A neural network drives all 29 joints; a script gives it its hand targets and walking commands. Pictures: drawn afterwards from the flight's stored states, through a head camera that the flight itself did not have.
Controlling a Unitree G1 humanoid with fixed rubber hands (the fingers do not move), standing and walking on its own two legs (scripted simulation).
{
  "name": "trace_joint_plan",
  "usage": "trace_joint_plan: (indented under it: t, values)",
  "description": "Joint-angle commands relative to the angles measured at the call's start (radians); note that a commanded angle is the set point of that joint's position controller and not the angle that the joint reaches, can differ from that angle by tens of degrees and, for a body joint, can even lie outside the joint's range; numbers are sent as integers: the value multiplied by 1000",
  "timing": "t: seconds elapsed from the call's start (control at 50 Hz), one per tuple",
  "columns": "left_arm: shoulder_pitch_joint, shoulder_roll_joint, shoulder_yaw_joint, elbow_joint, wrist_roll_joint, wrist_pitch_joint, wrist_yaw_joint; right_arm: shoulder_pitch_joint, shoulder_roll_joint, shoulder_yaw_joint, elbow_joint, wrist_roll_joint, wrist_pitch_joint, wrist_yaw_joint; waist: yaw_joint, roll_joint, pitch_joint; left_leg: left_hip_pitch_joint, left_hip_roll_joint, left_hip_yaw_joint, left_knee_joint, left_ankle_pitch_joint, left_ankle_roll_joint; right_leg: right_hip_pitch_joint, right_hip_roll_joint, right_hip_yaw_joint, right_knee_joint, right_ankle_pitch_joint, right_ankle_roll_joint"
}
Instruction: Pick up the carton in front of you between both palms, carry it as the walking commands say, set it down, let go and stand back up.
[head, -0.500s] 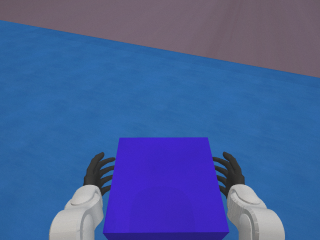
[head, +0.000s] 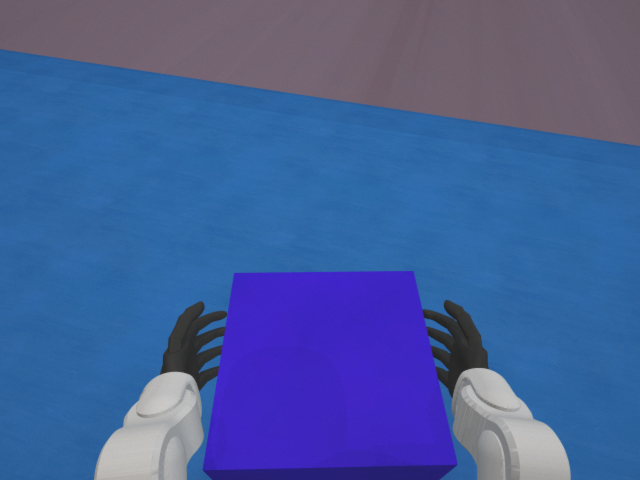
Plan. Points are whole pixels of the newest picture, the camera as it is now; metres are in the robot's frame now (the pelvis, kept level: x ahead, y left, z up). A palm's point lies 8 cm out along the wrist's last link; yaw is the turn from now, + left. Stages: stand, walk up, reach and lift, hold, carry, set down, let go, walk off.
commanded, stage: carry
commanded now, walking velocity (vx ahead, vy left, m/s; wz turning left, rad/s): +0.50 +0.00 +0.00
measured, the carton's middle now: (324, 397) +0.23 -0.01 -0.01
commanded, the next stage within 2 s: none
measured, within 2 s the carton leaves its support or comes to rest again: neither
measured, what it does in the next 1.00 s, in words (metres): walks ahead: right foot, then left foot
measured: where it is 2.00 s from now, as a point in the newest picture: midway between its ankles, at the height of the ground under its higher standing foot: (309, 314)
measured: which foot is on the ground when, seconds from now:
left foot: down 0.00-0.16, up 0.18-0.50, down 0.52-1.00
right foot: up 0.00-0.10, down 0.12-0.56, up 0.58-0.94, down 0.96-1.00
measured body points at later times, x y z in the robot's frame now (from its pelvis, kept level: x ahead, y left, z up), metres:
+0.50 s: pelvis +0.36 -0.01 -0.03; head +0.37 -0.02 +0.42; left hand +0.59 +0.14 +0.06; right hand +0.60 -0.16 +0.06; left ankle +0.50 +0.10 -0.74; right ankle +0.15 -0.11 -0.75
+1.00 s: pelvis +0.70 -0.04 -0.03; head +0.69 -0.04 +0.42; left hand +0.93 +0.12 +0.06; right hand +0.94 -0.18 +0.06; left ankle +0.53 +0.08 -0.73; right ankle +0.80 -0.12 -0.75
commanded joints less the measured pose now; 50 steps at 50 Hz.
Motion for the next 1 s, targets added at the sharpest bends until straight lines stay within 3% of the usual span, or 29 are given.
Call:
trace_joint_plan:
  t: [0.0,0.04,0.06,0.08,0.1,0.12,0.16,0.24,0.32,0.36,0.42,0.44,0.46,0.48,0.5,0.52,0.54,0.56,0.6,0.66,0.72,0.78,0.82,0.86,0.88,0.9,0.92,0.96,0.98]
  values:
    - [-303,-650,-563,-92,-212,-3,-29,-341,640,584,-164,202,2,45,18,145,-78,50,207,-125,-119,-164,69,101,19,-67,-113,21,16]
    - [-335,-624,-568,-98,-228,9,-23,-295,623,571,-106,160,23,29,27,133,-76,48,159,-81,-20,-73,45,198,39,-98,-160,2,10]
    - [-325,-599,-560,-103,-230,21,-25,-307,588,557,-142,163,29,22,33,57,-111,-24,145,-36,172,94,28,361,2,-27,-214,-28,-6]
    - [-287,-551,-527,-25,-211,27,-15,-341,547,564,-155,159,42,18,58,-192,-162,-229,64,26,498,114,-22,548,-159,216,-265,-54,-66]
    - [-262,-495,-507,-44,-199,28,-7,-352,528,555,-166,160,48,3,61,-443,-149,-586,-50,-6,772,-215,-40,787,-353,533,-284,189,-208]
    - [-284,-541,-507,-61,-219,20,-6,-356,567,571,-143,181,55,-1,64,-355,-156,-677,-14,-108,903,-338,-26,789,-353,557,-303,390,-268]
    - [-284,-613,-506,-76,-231,16,-12,-327,615,577,-157,188,35,0,53,-108,-174,-663,65,-187,865,-262,-18,756,-302,388,-290,495,-182]
    - [-369,-662,-575,-109,-244,-2,-42,-288,667,531,-73,121,5,5,47,-99,-119,-518,56,-125,539,-90,-24,566,-226,156,-378,255,-100]
    - [-416,-648,-613,-178,-310,-17,-55,-335,709,534,-127,133,-15,-2,43,-129,-73,-414,-6,-10,345,105,-16,566,-161,31,-408,418,-78]
    - [-339,-607,-591,-185,-269,-18,-53,-325,698,552,-140,153,-4,3,46,-251,-52,-364,-33,67,248,123,-7,587,-145,-16,-368,546,-76]
    - [-292,-582,-554,-138,-235,1,-29,-303,614,569,-155,156,13,-2,20,-184,-119,-63,-112,134,207,154,14,518,-94,-102,-122,810,-42]
    - [-231,-542,-522,-103,-217,11,-22,-286,617,564,-148,158,17,-4,-3,-144,-187,79,-81,62,150,148,31,454,-78,-98,52,756,-19]
    - [-284,-529,-519,-147,-204,13,-17,-289,619,571,-141,178,17,0,-33,41,-267,348,46,-122,158,170,91,250,-29,-94,331,581,11]
    - [-301,-532,-552,-207,-216,12,-11,-268,603,566,-138,183,17,-1,-7,282,-296,478,314,-531,103,297,210,1,70,-42,620,-49,44]
    - [-317,-527,-527,-177,-209,19,-15,-230,634,539,-71,179,26,7,-8,316,-322,448,334,-673,4,357,245,-77,113,98,747,-267,27]
    - [-360,-593,-538,-177,-203,18,-22,-259,662,553,-111,183,22,20,-5,284,-258,405,360,-639,-5,363,246,-150,60,171,807,-293,0]
    - [-303,-666,-545,-134,-206,7,-39,-281,734,598,-125,187,17,42,1,91,-269,373,313,-500,17,437,195,-89,15,162,764,-232,-14]
    - [-340,-681,-566,-152,-208,-11,-52,-309,756,596,-127,187,1,54,-2,41,-241,327,312,-421,17,493,163,-116,-11,155,660,-213,-11]
    - [-273,-753,-580,-54,-192,-15,-60,-343,793,624,-146,217,-14,79,6,86,-230,220,273,-311,-13,372,106,-56,-49,163,517,-157,-10]
    - [-279,-807,-580,-53,-172,-38,-54,-333,804,635,-154,218,-35,90,17,133,-167,154,280,-225,-102,305,102,-67,-39,90,331,-38,-8]
    - [-274,-746,-579,-64,-177,-45,-48,-272,725,617,-85,198,-27,81,8,134,-79,78,187,-129,-140,117,95,18,5,12,56,-6,11]
    - [-245,-728,-581,-57,-173,-33,-40,-214,665,586,-78,168,-23,73,8,198,-27,93,190,-59,-79,322,88,8,3,-26,-32,136,19]
    - [-302,-732,-613,-120,-213,-34,-45,-327,680,613,-207,192,-42,65,18,174,-119,166,165,-17,50,447,51,91,34,-78,-83,133,12]
    - [-322,-676,-619,-158,-234,-24,-36,-234,650,565,-136,187,-18,54,31,133,-153,105,112,30,221,561,-11,307,62,-88,-182,291,8]
    - [-297,-666,-601,-133,-235,-16,-35,-277,666,594,-194,185,-15,43,34,32,-185,-20,99,28,334,478,-29,448,9,-41,-131,459,-29]
    - [-333,-621,-602,-175,-253,-15,-34,-283,617,574,-182,178,-2,32,52,-122,-239,-225,33,12,546,181,-68,661,-196,171,-104,792,-92]
    - [-287,-626,-581,-126,-244,-7,-26,-285,626,598,-200,192,7,26,53,-298,-303,-286,-33,-91,681,-309,-61,673,-306,356,-196,946,-184]
    - [-295,-598,-561,-104,-236,11,-26,-300,613,550,-142,180,30,20,39,-98,-253,-277,14,-174,670,-410,-44,557,-329,336,-221,808,-207]
    - [-299,-631,-542,-115,-240,11,-29,-291,654,590,-156,178,32,23,33,-100,-247,-221,41,-183,571,-341,-29,524,-277,281,-256,791,-141]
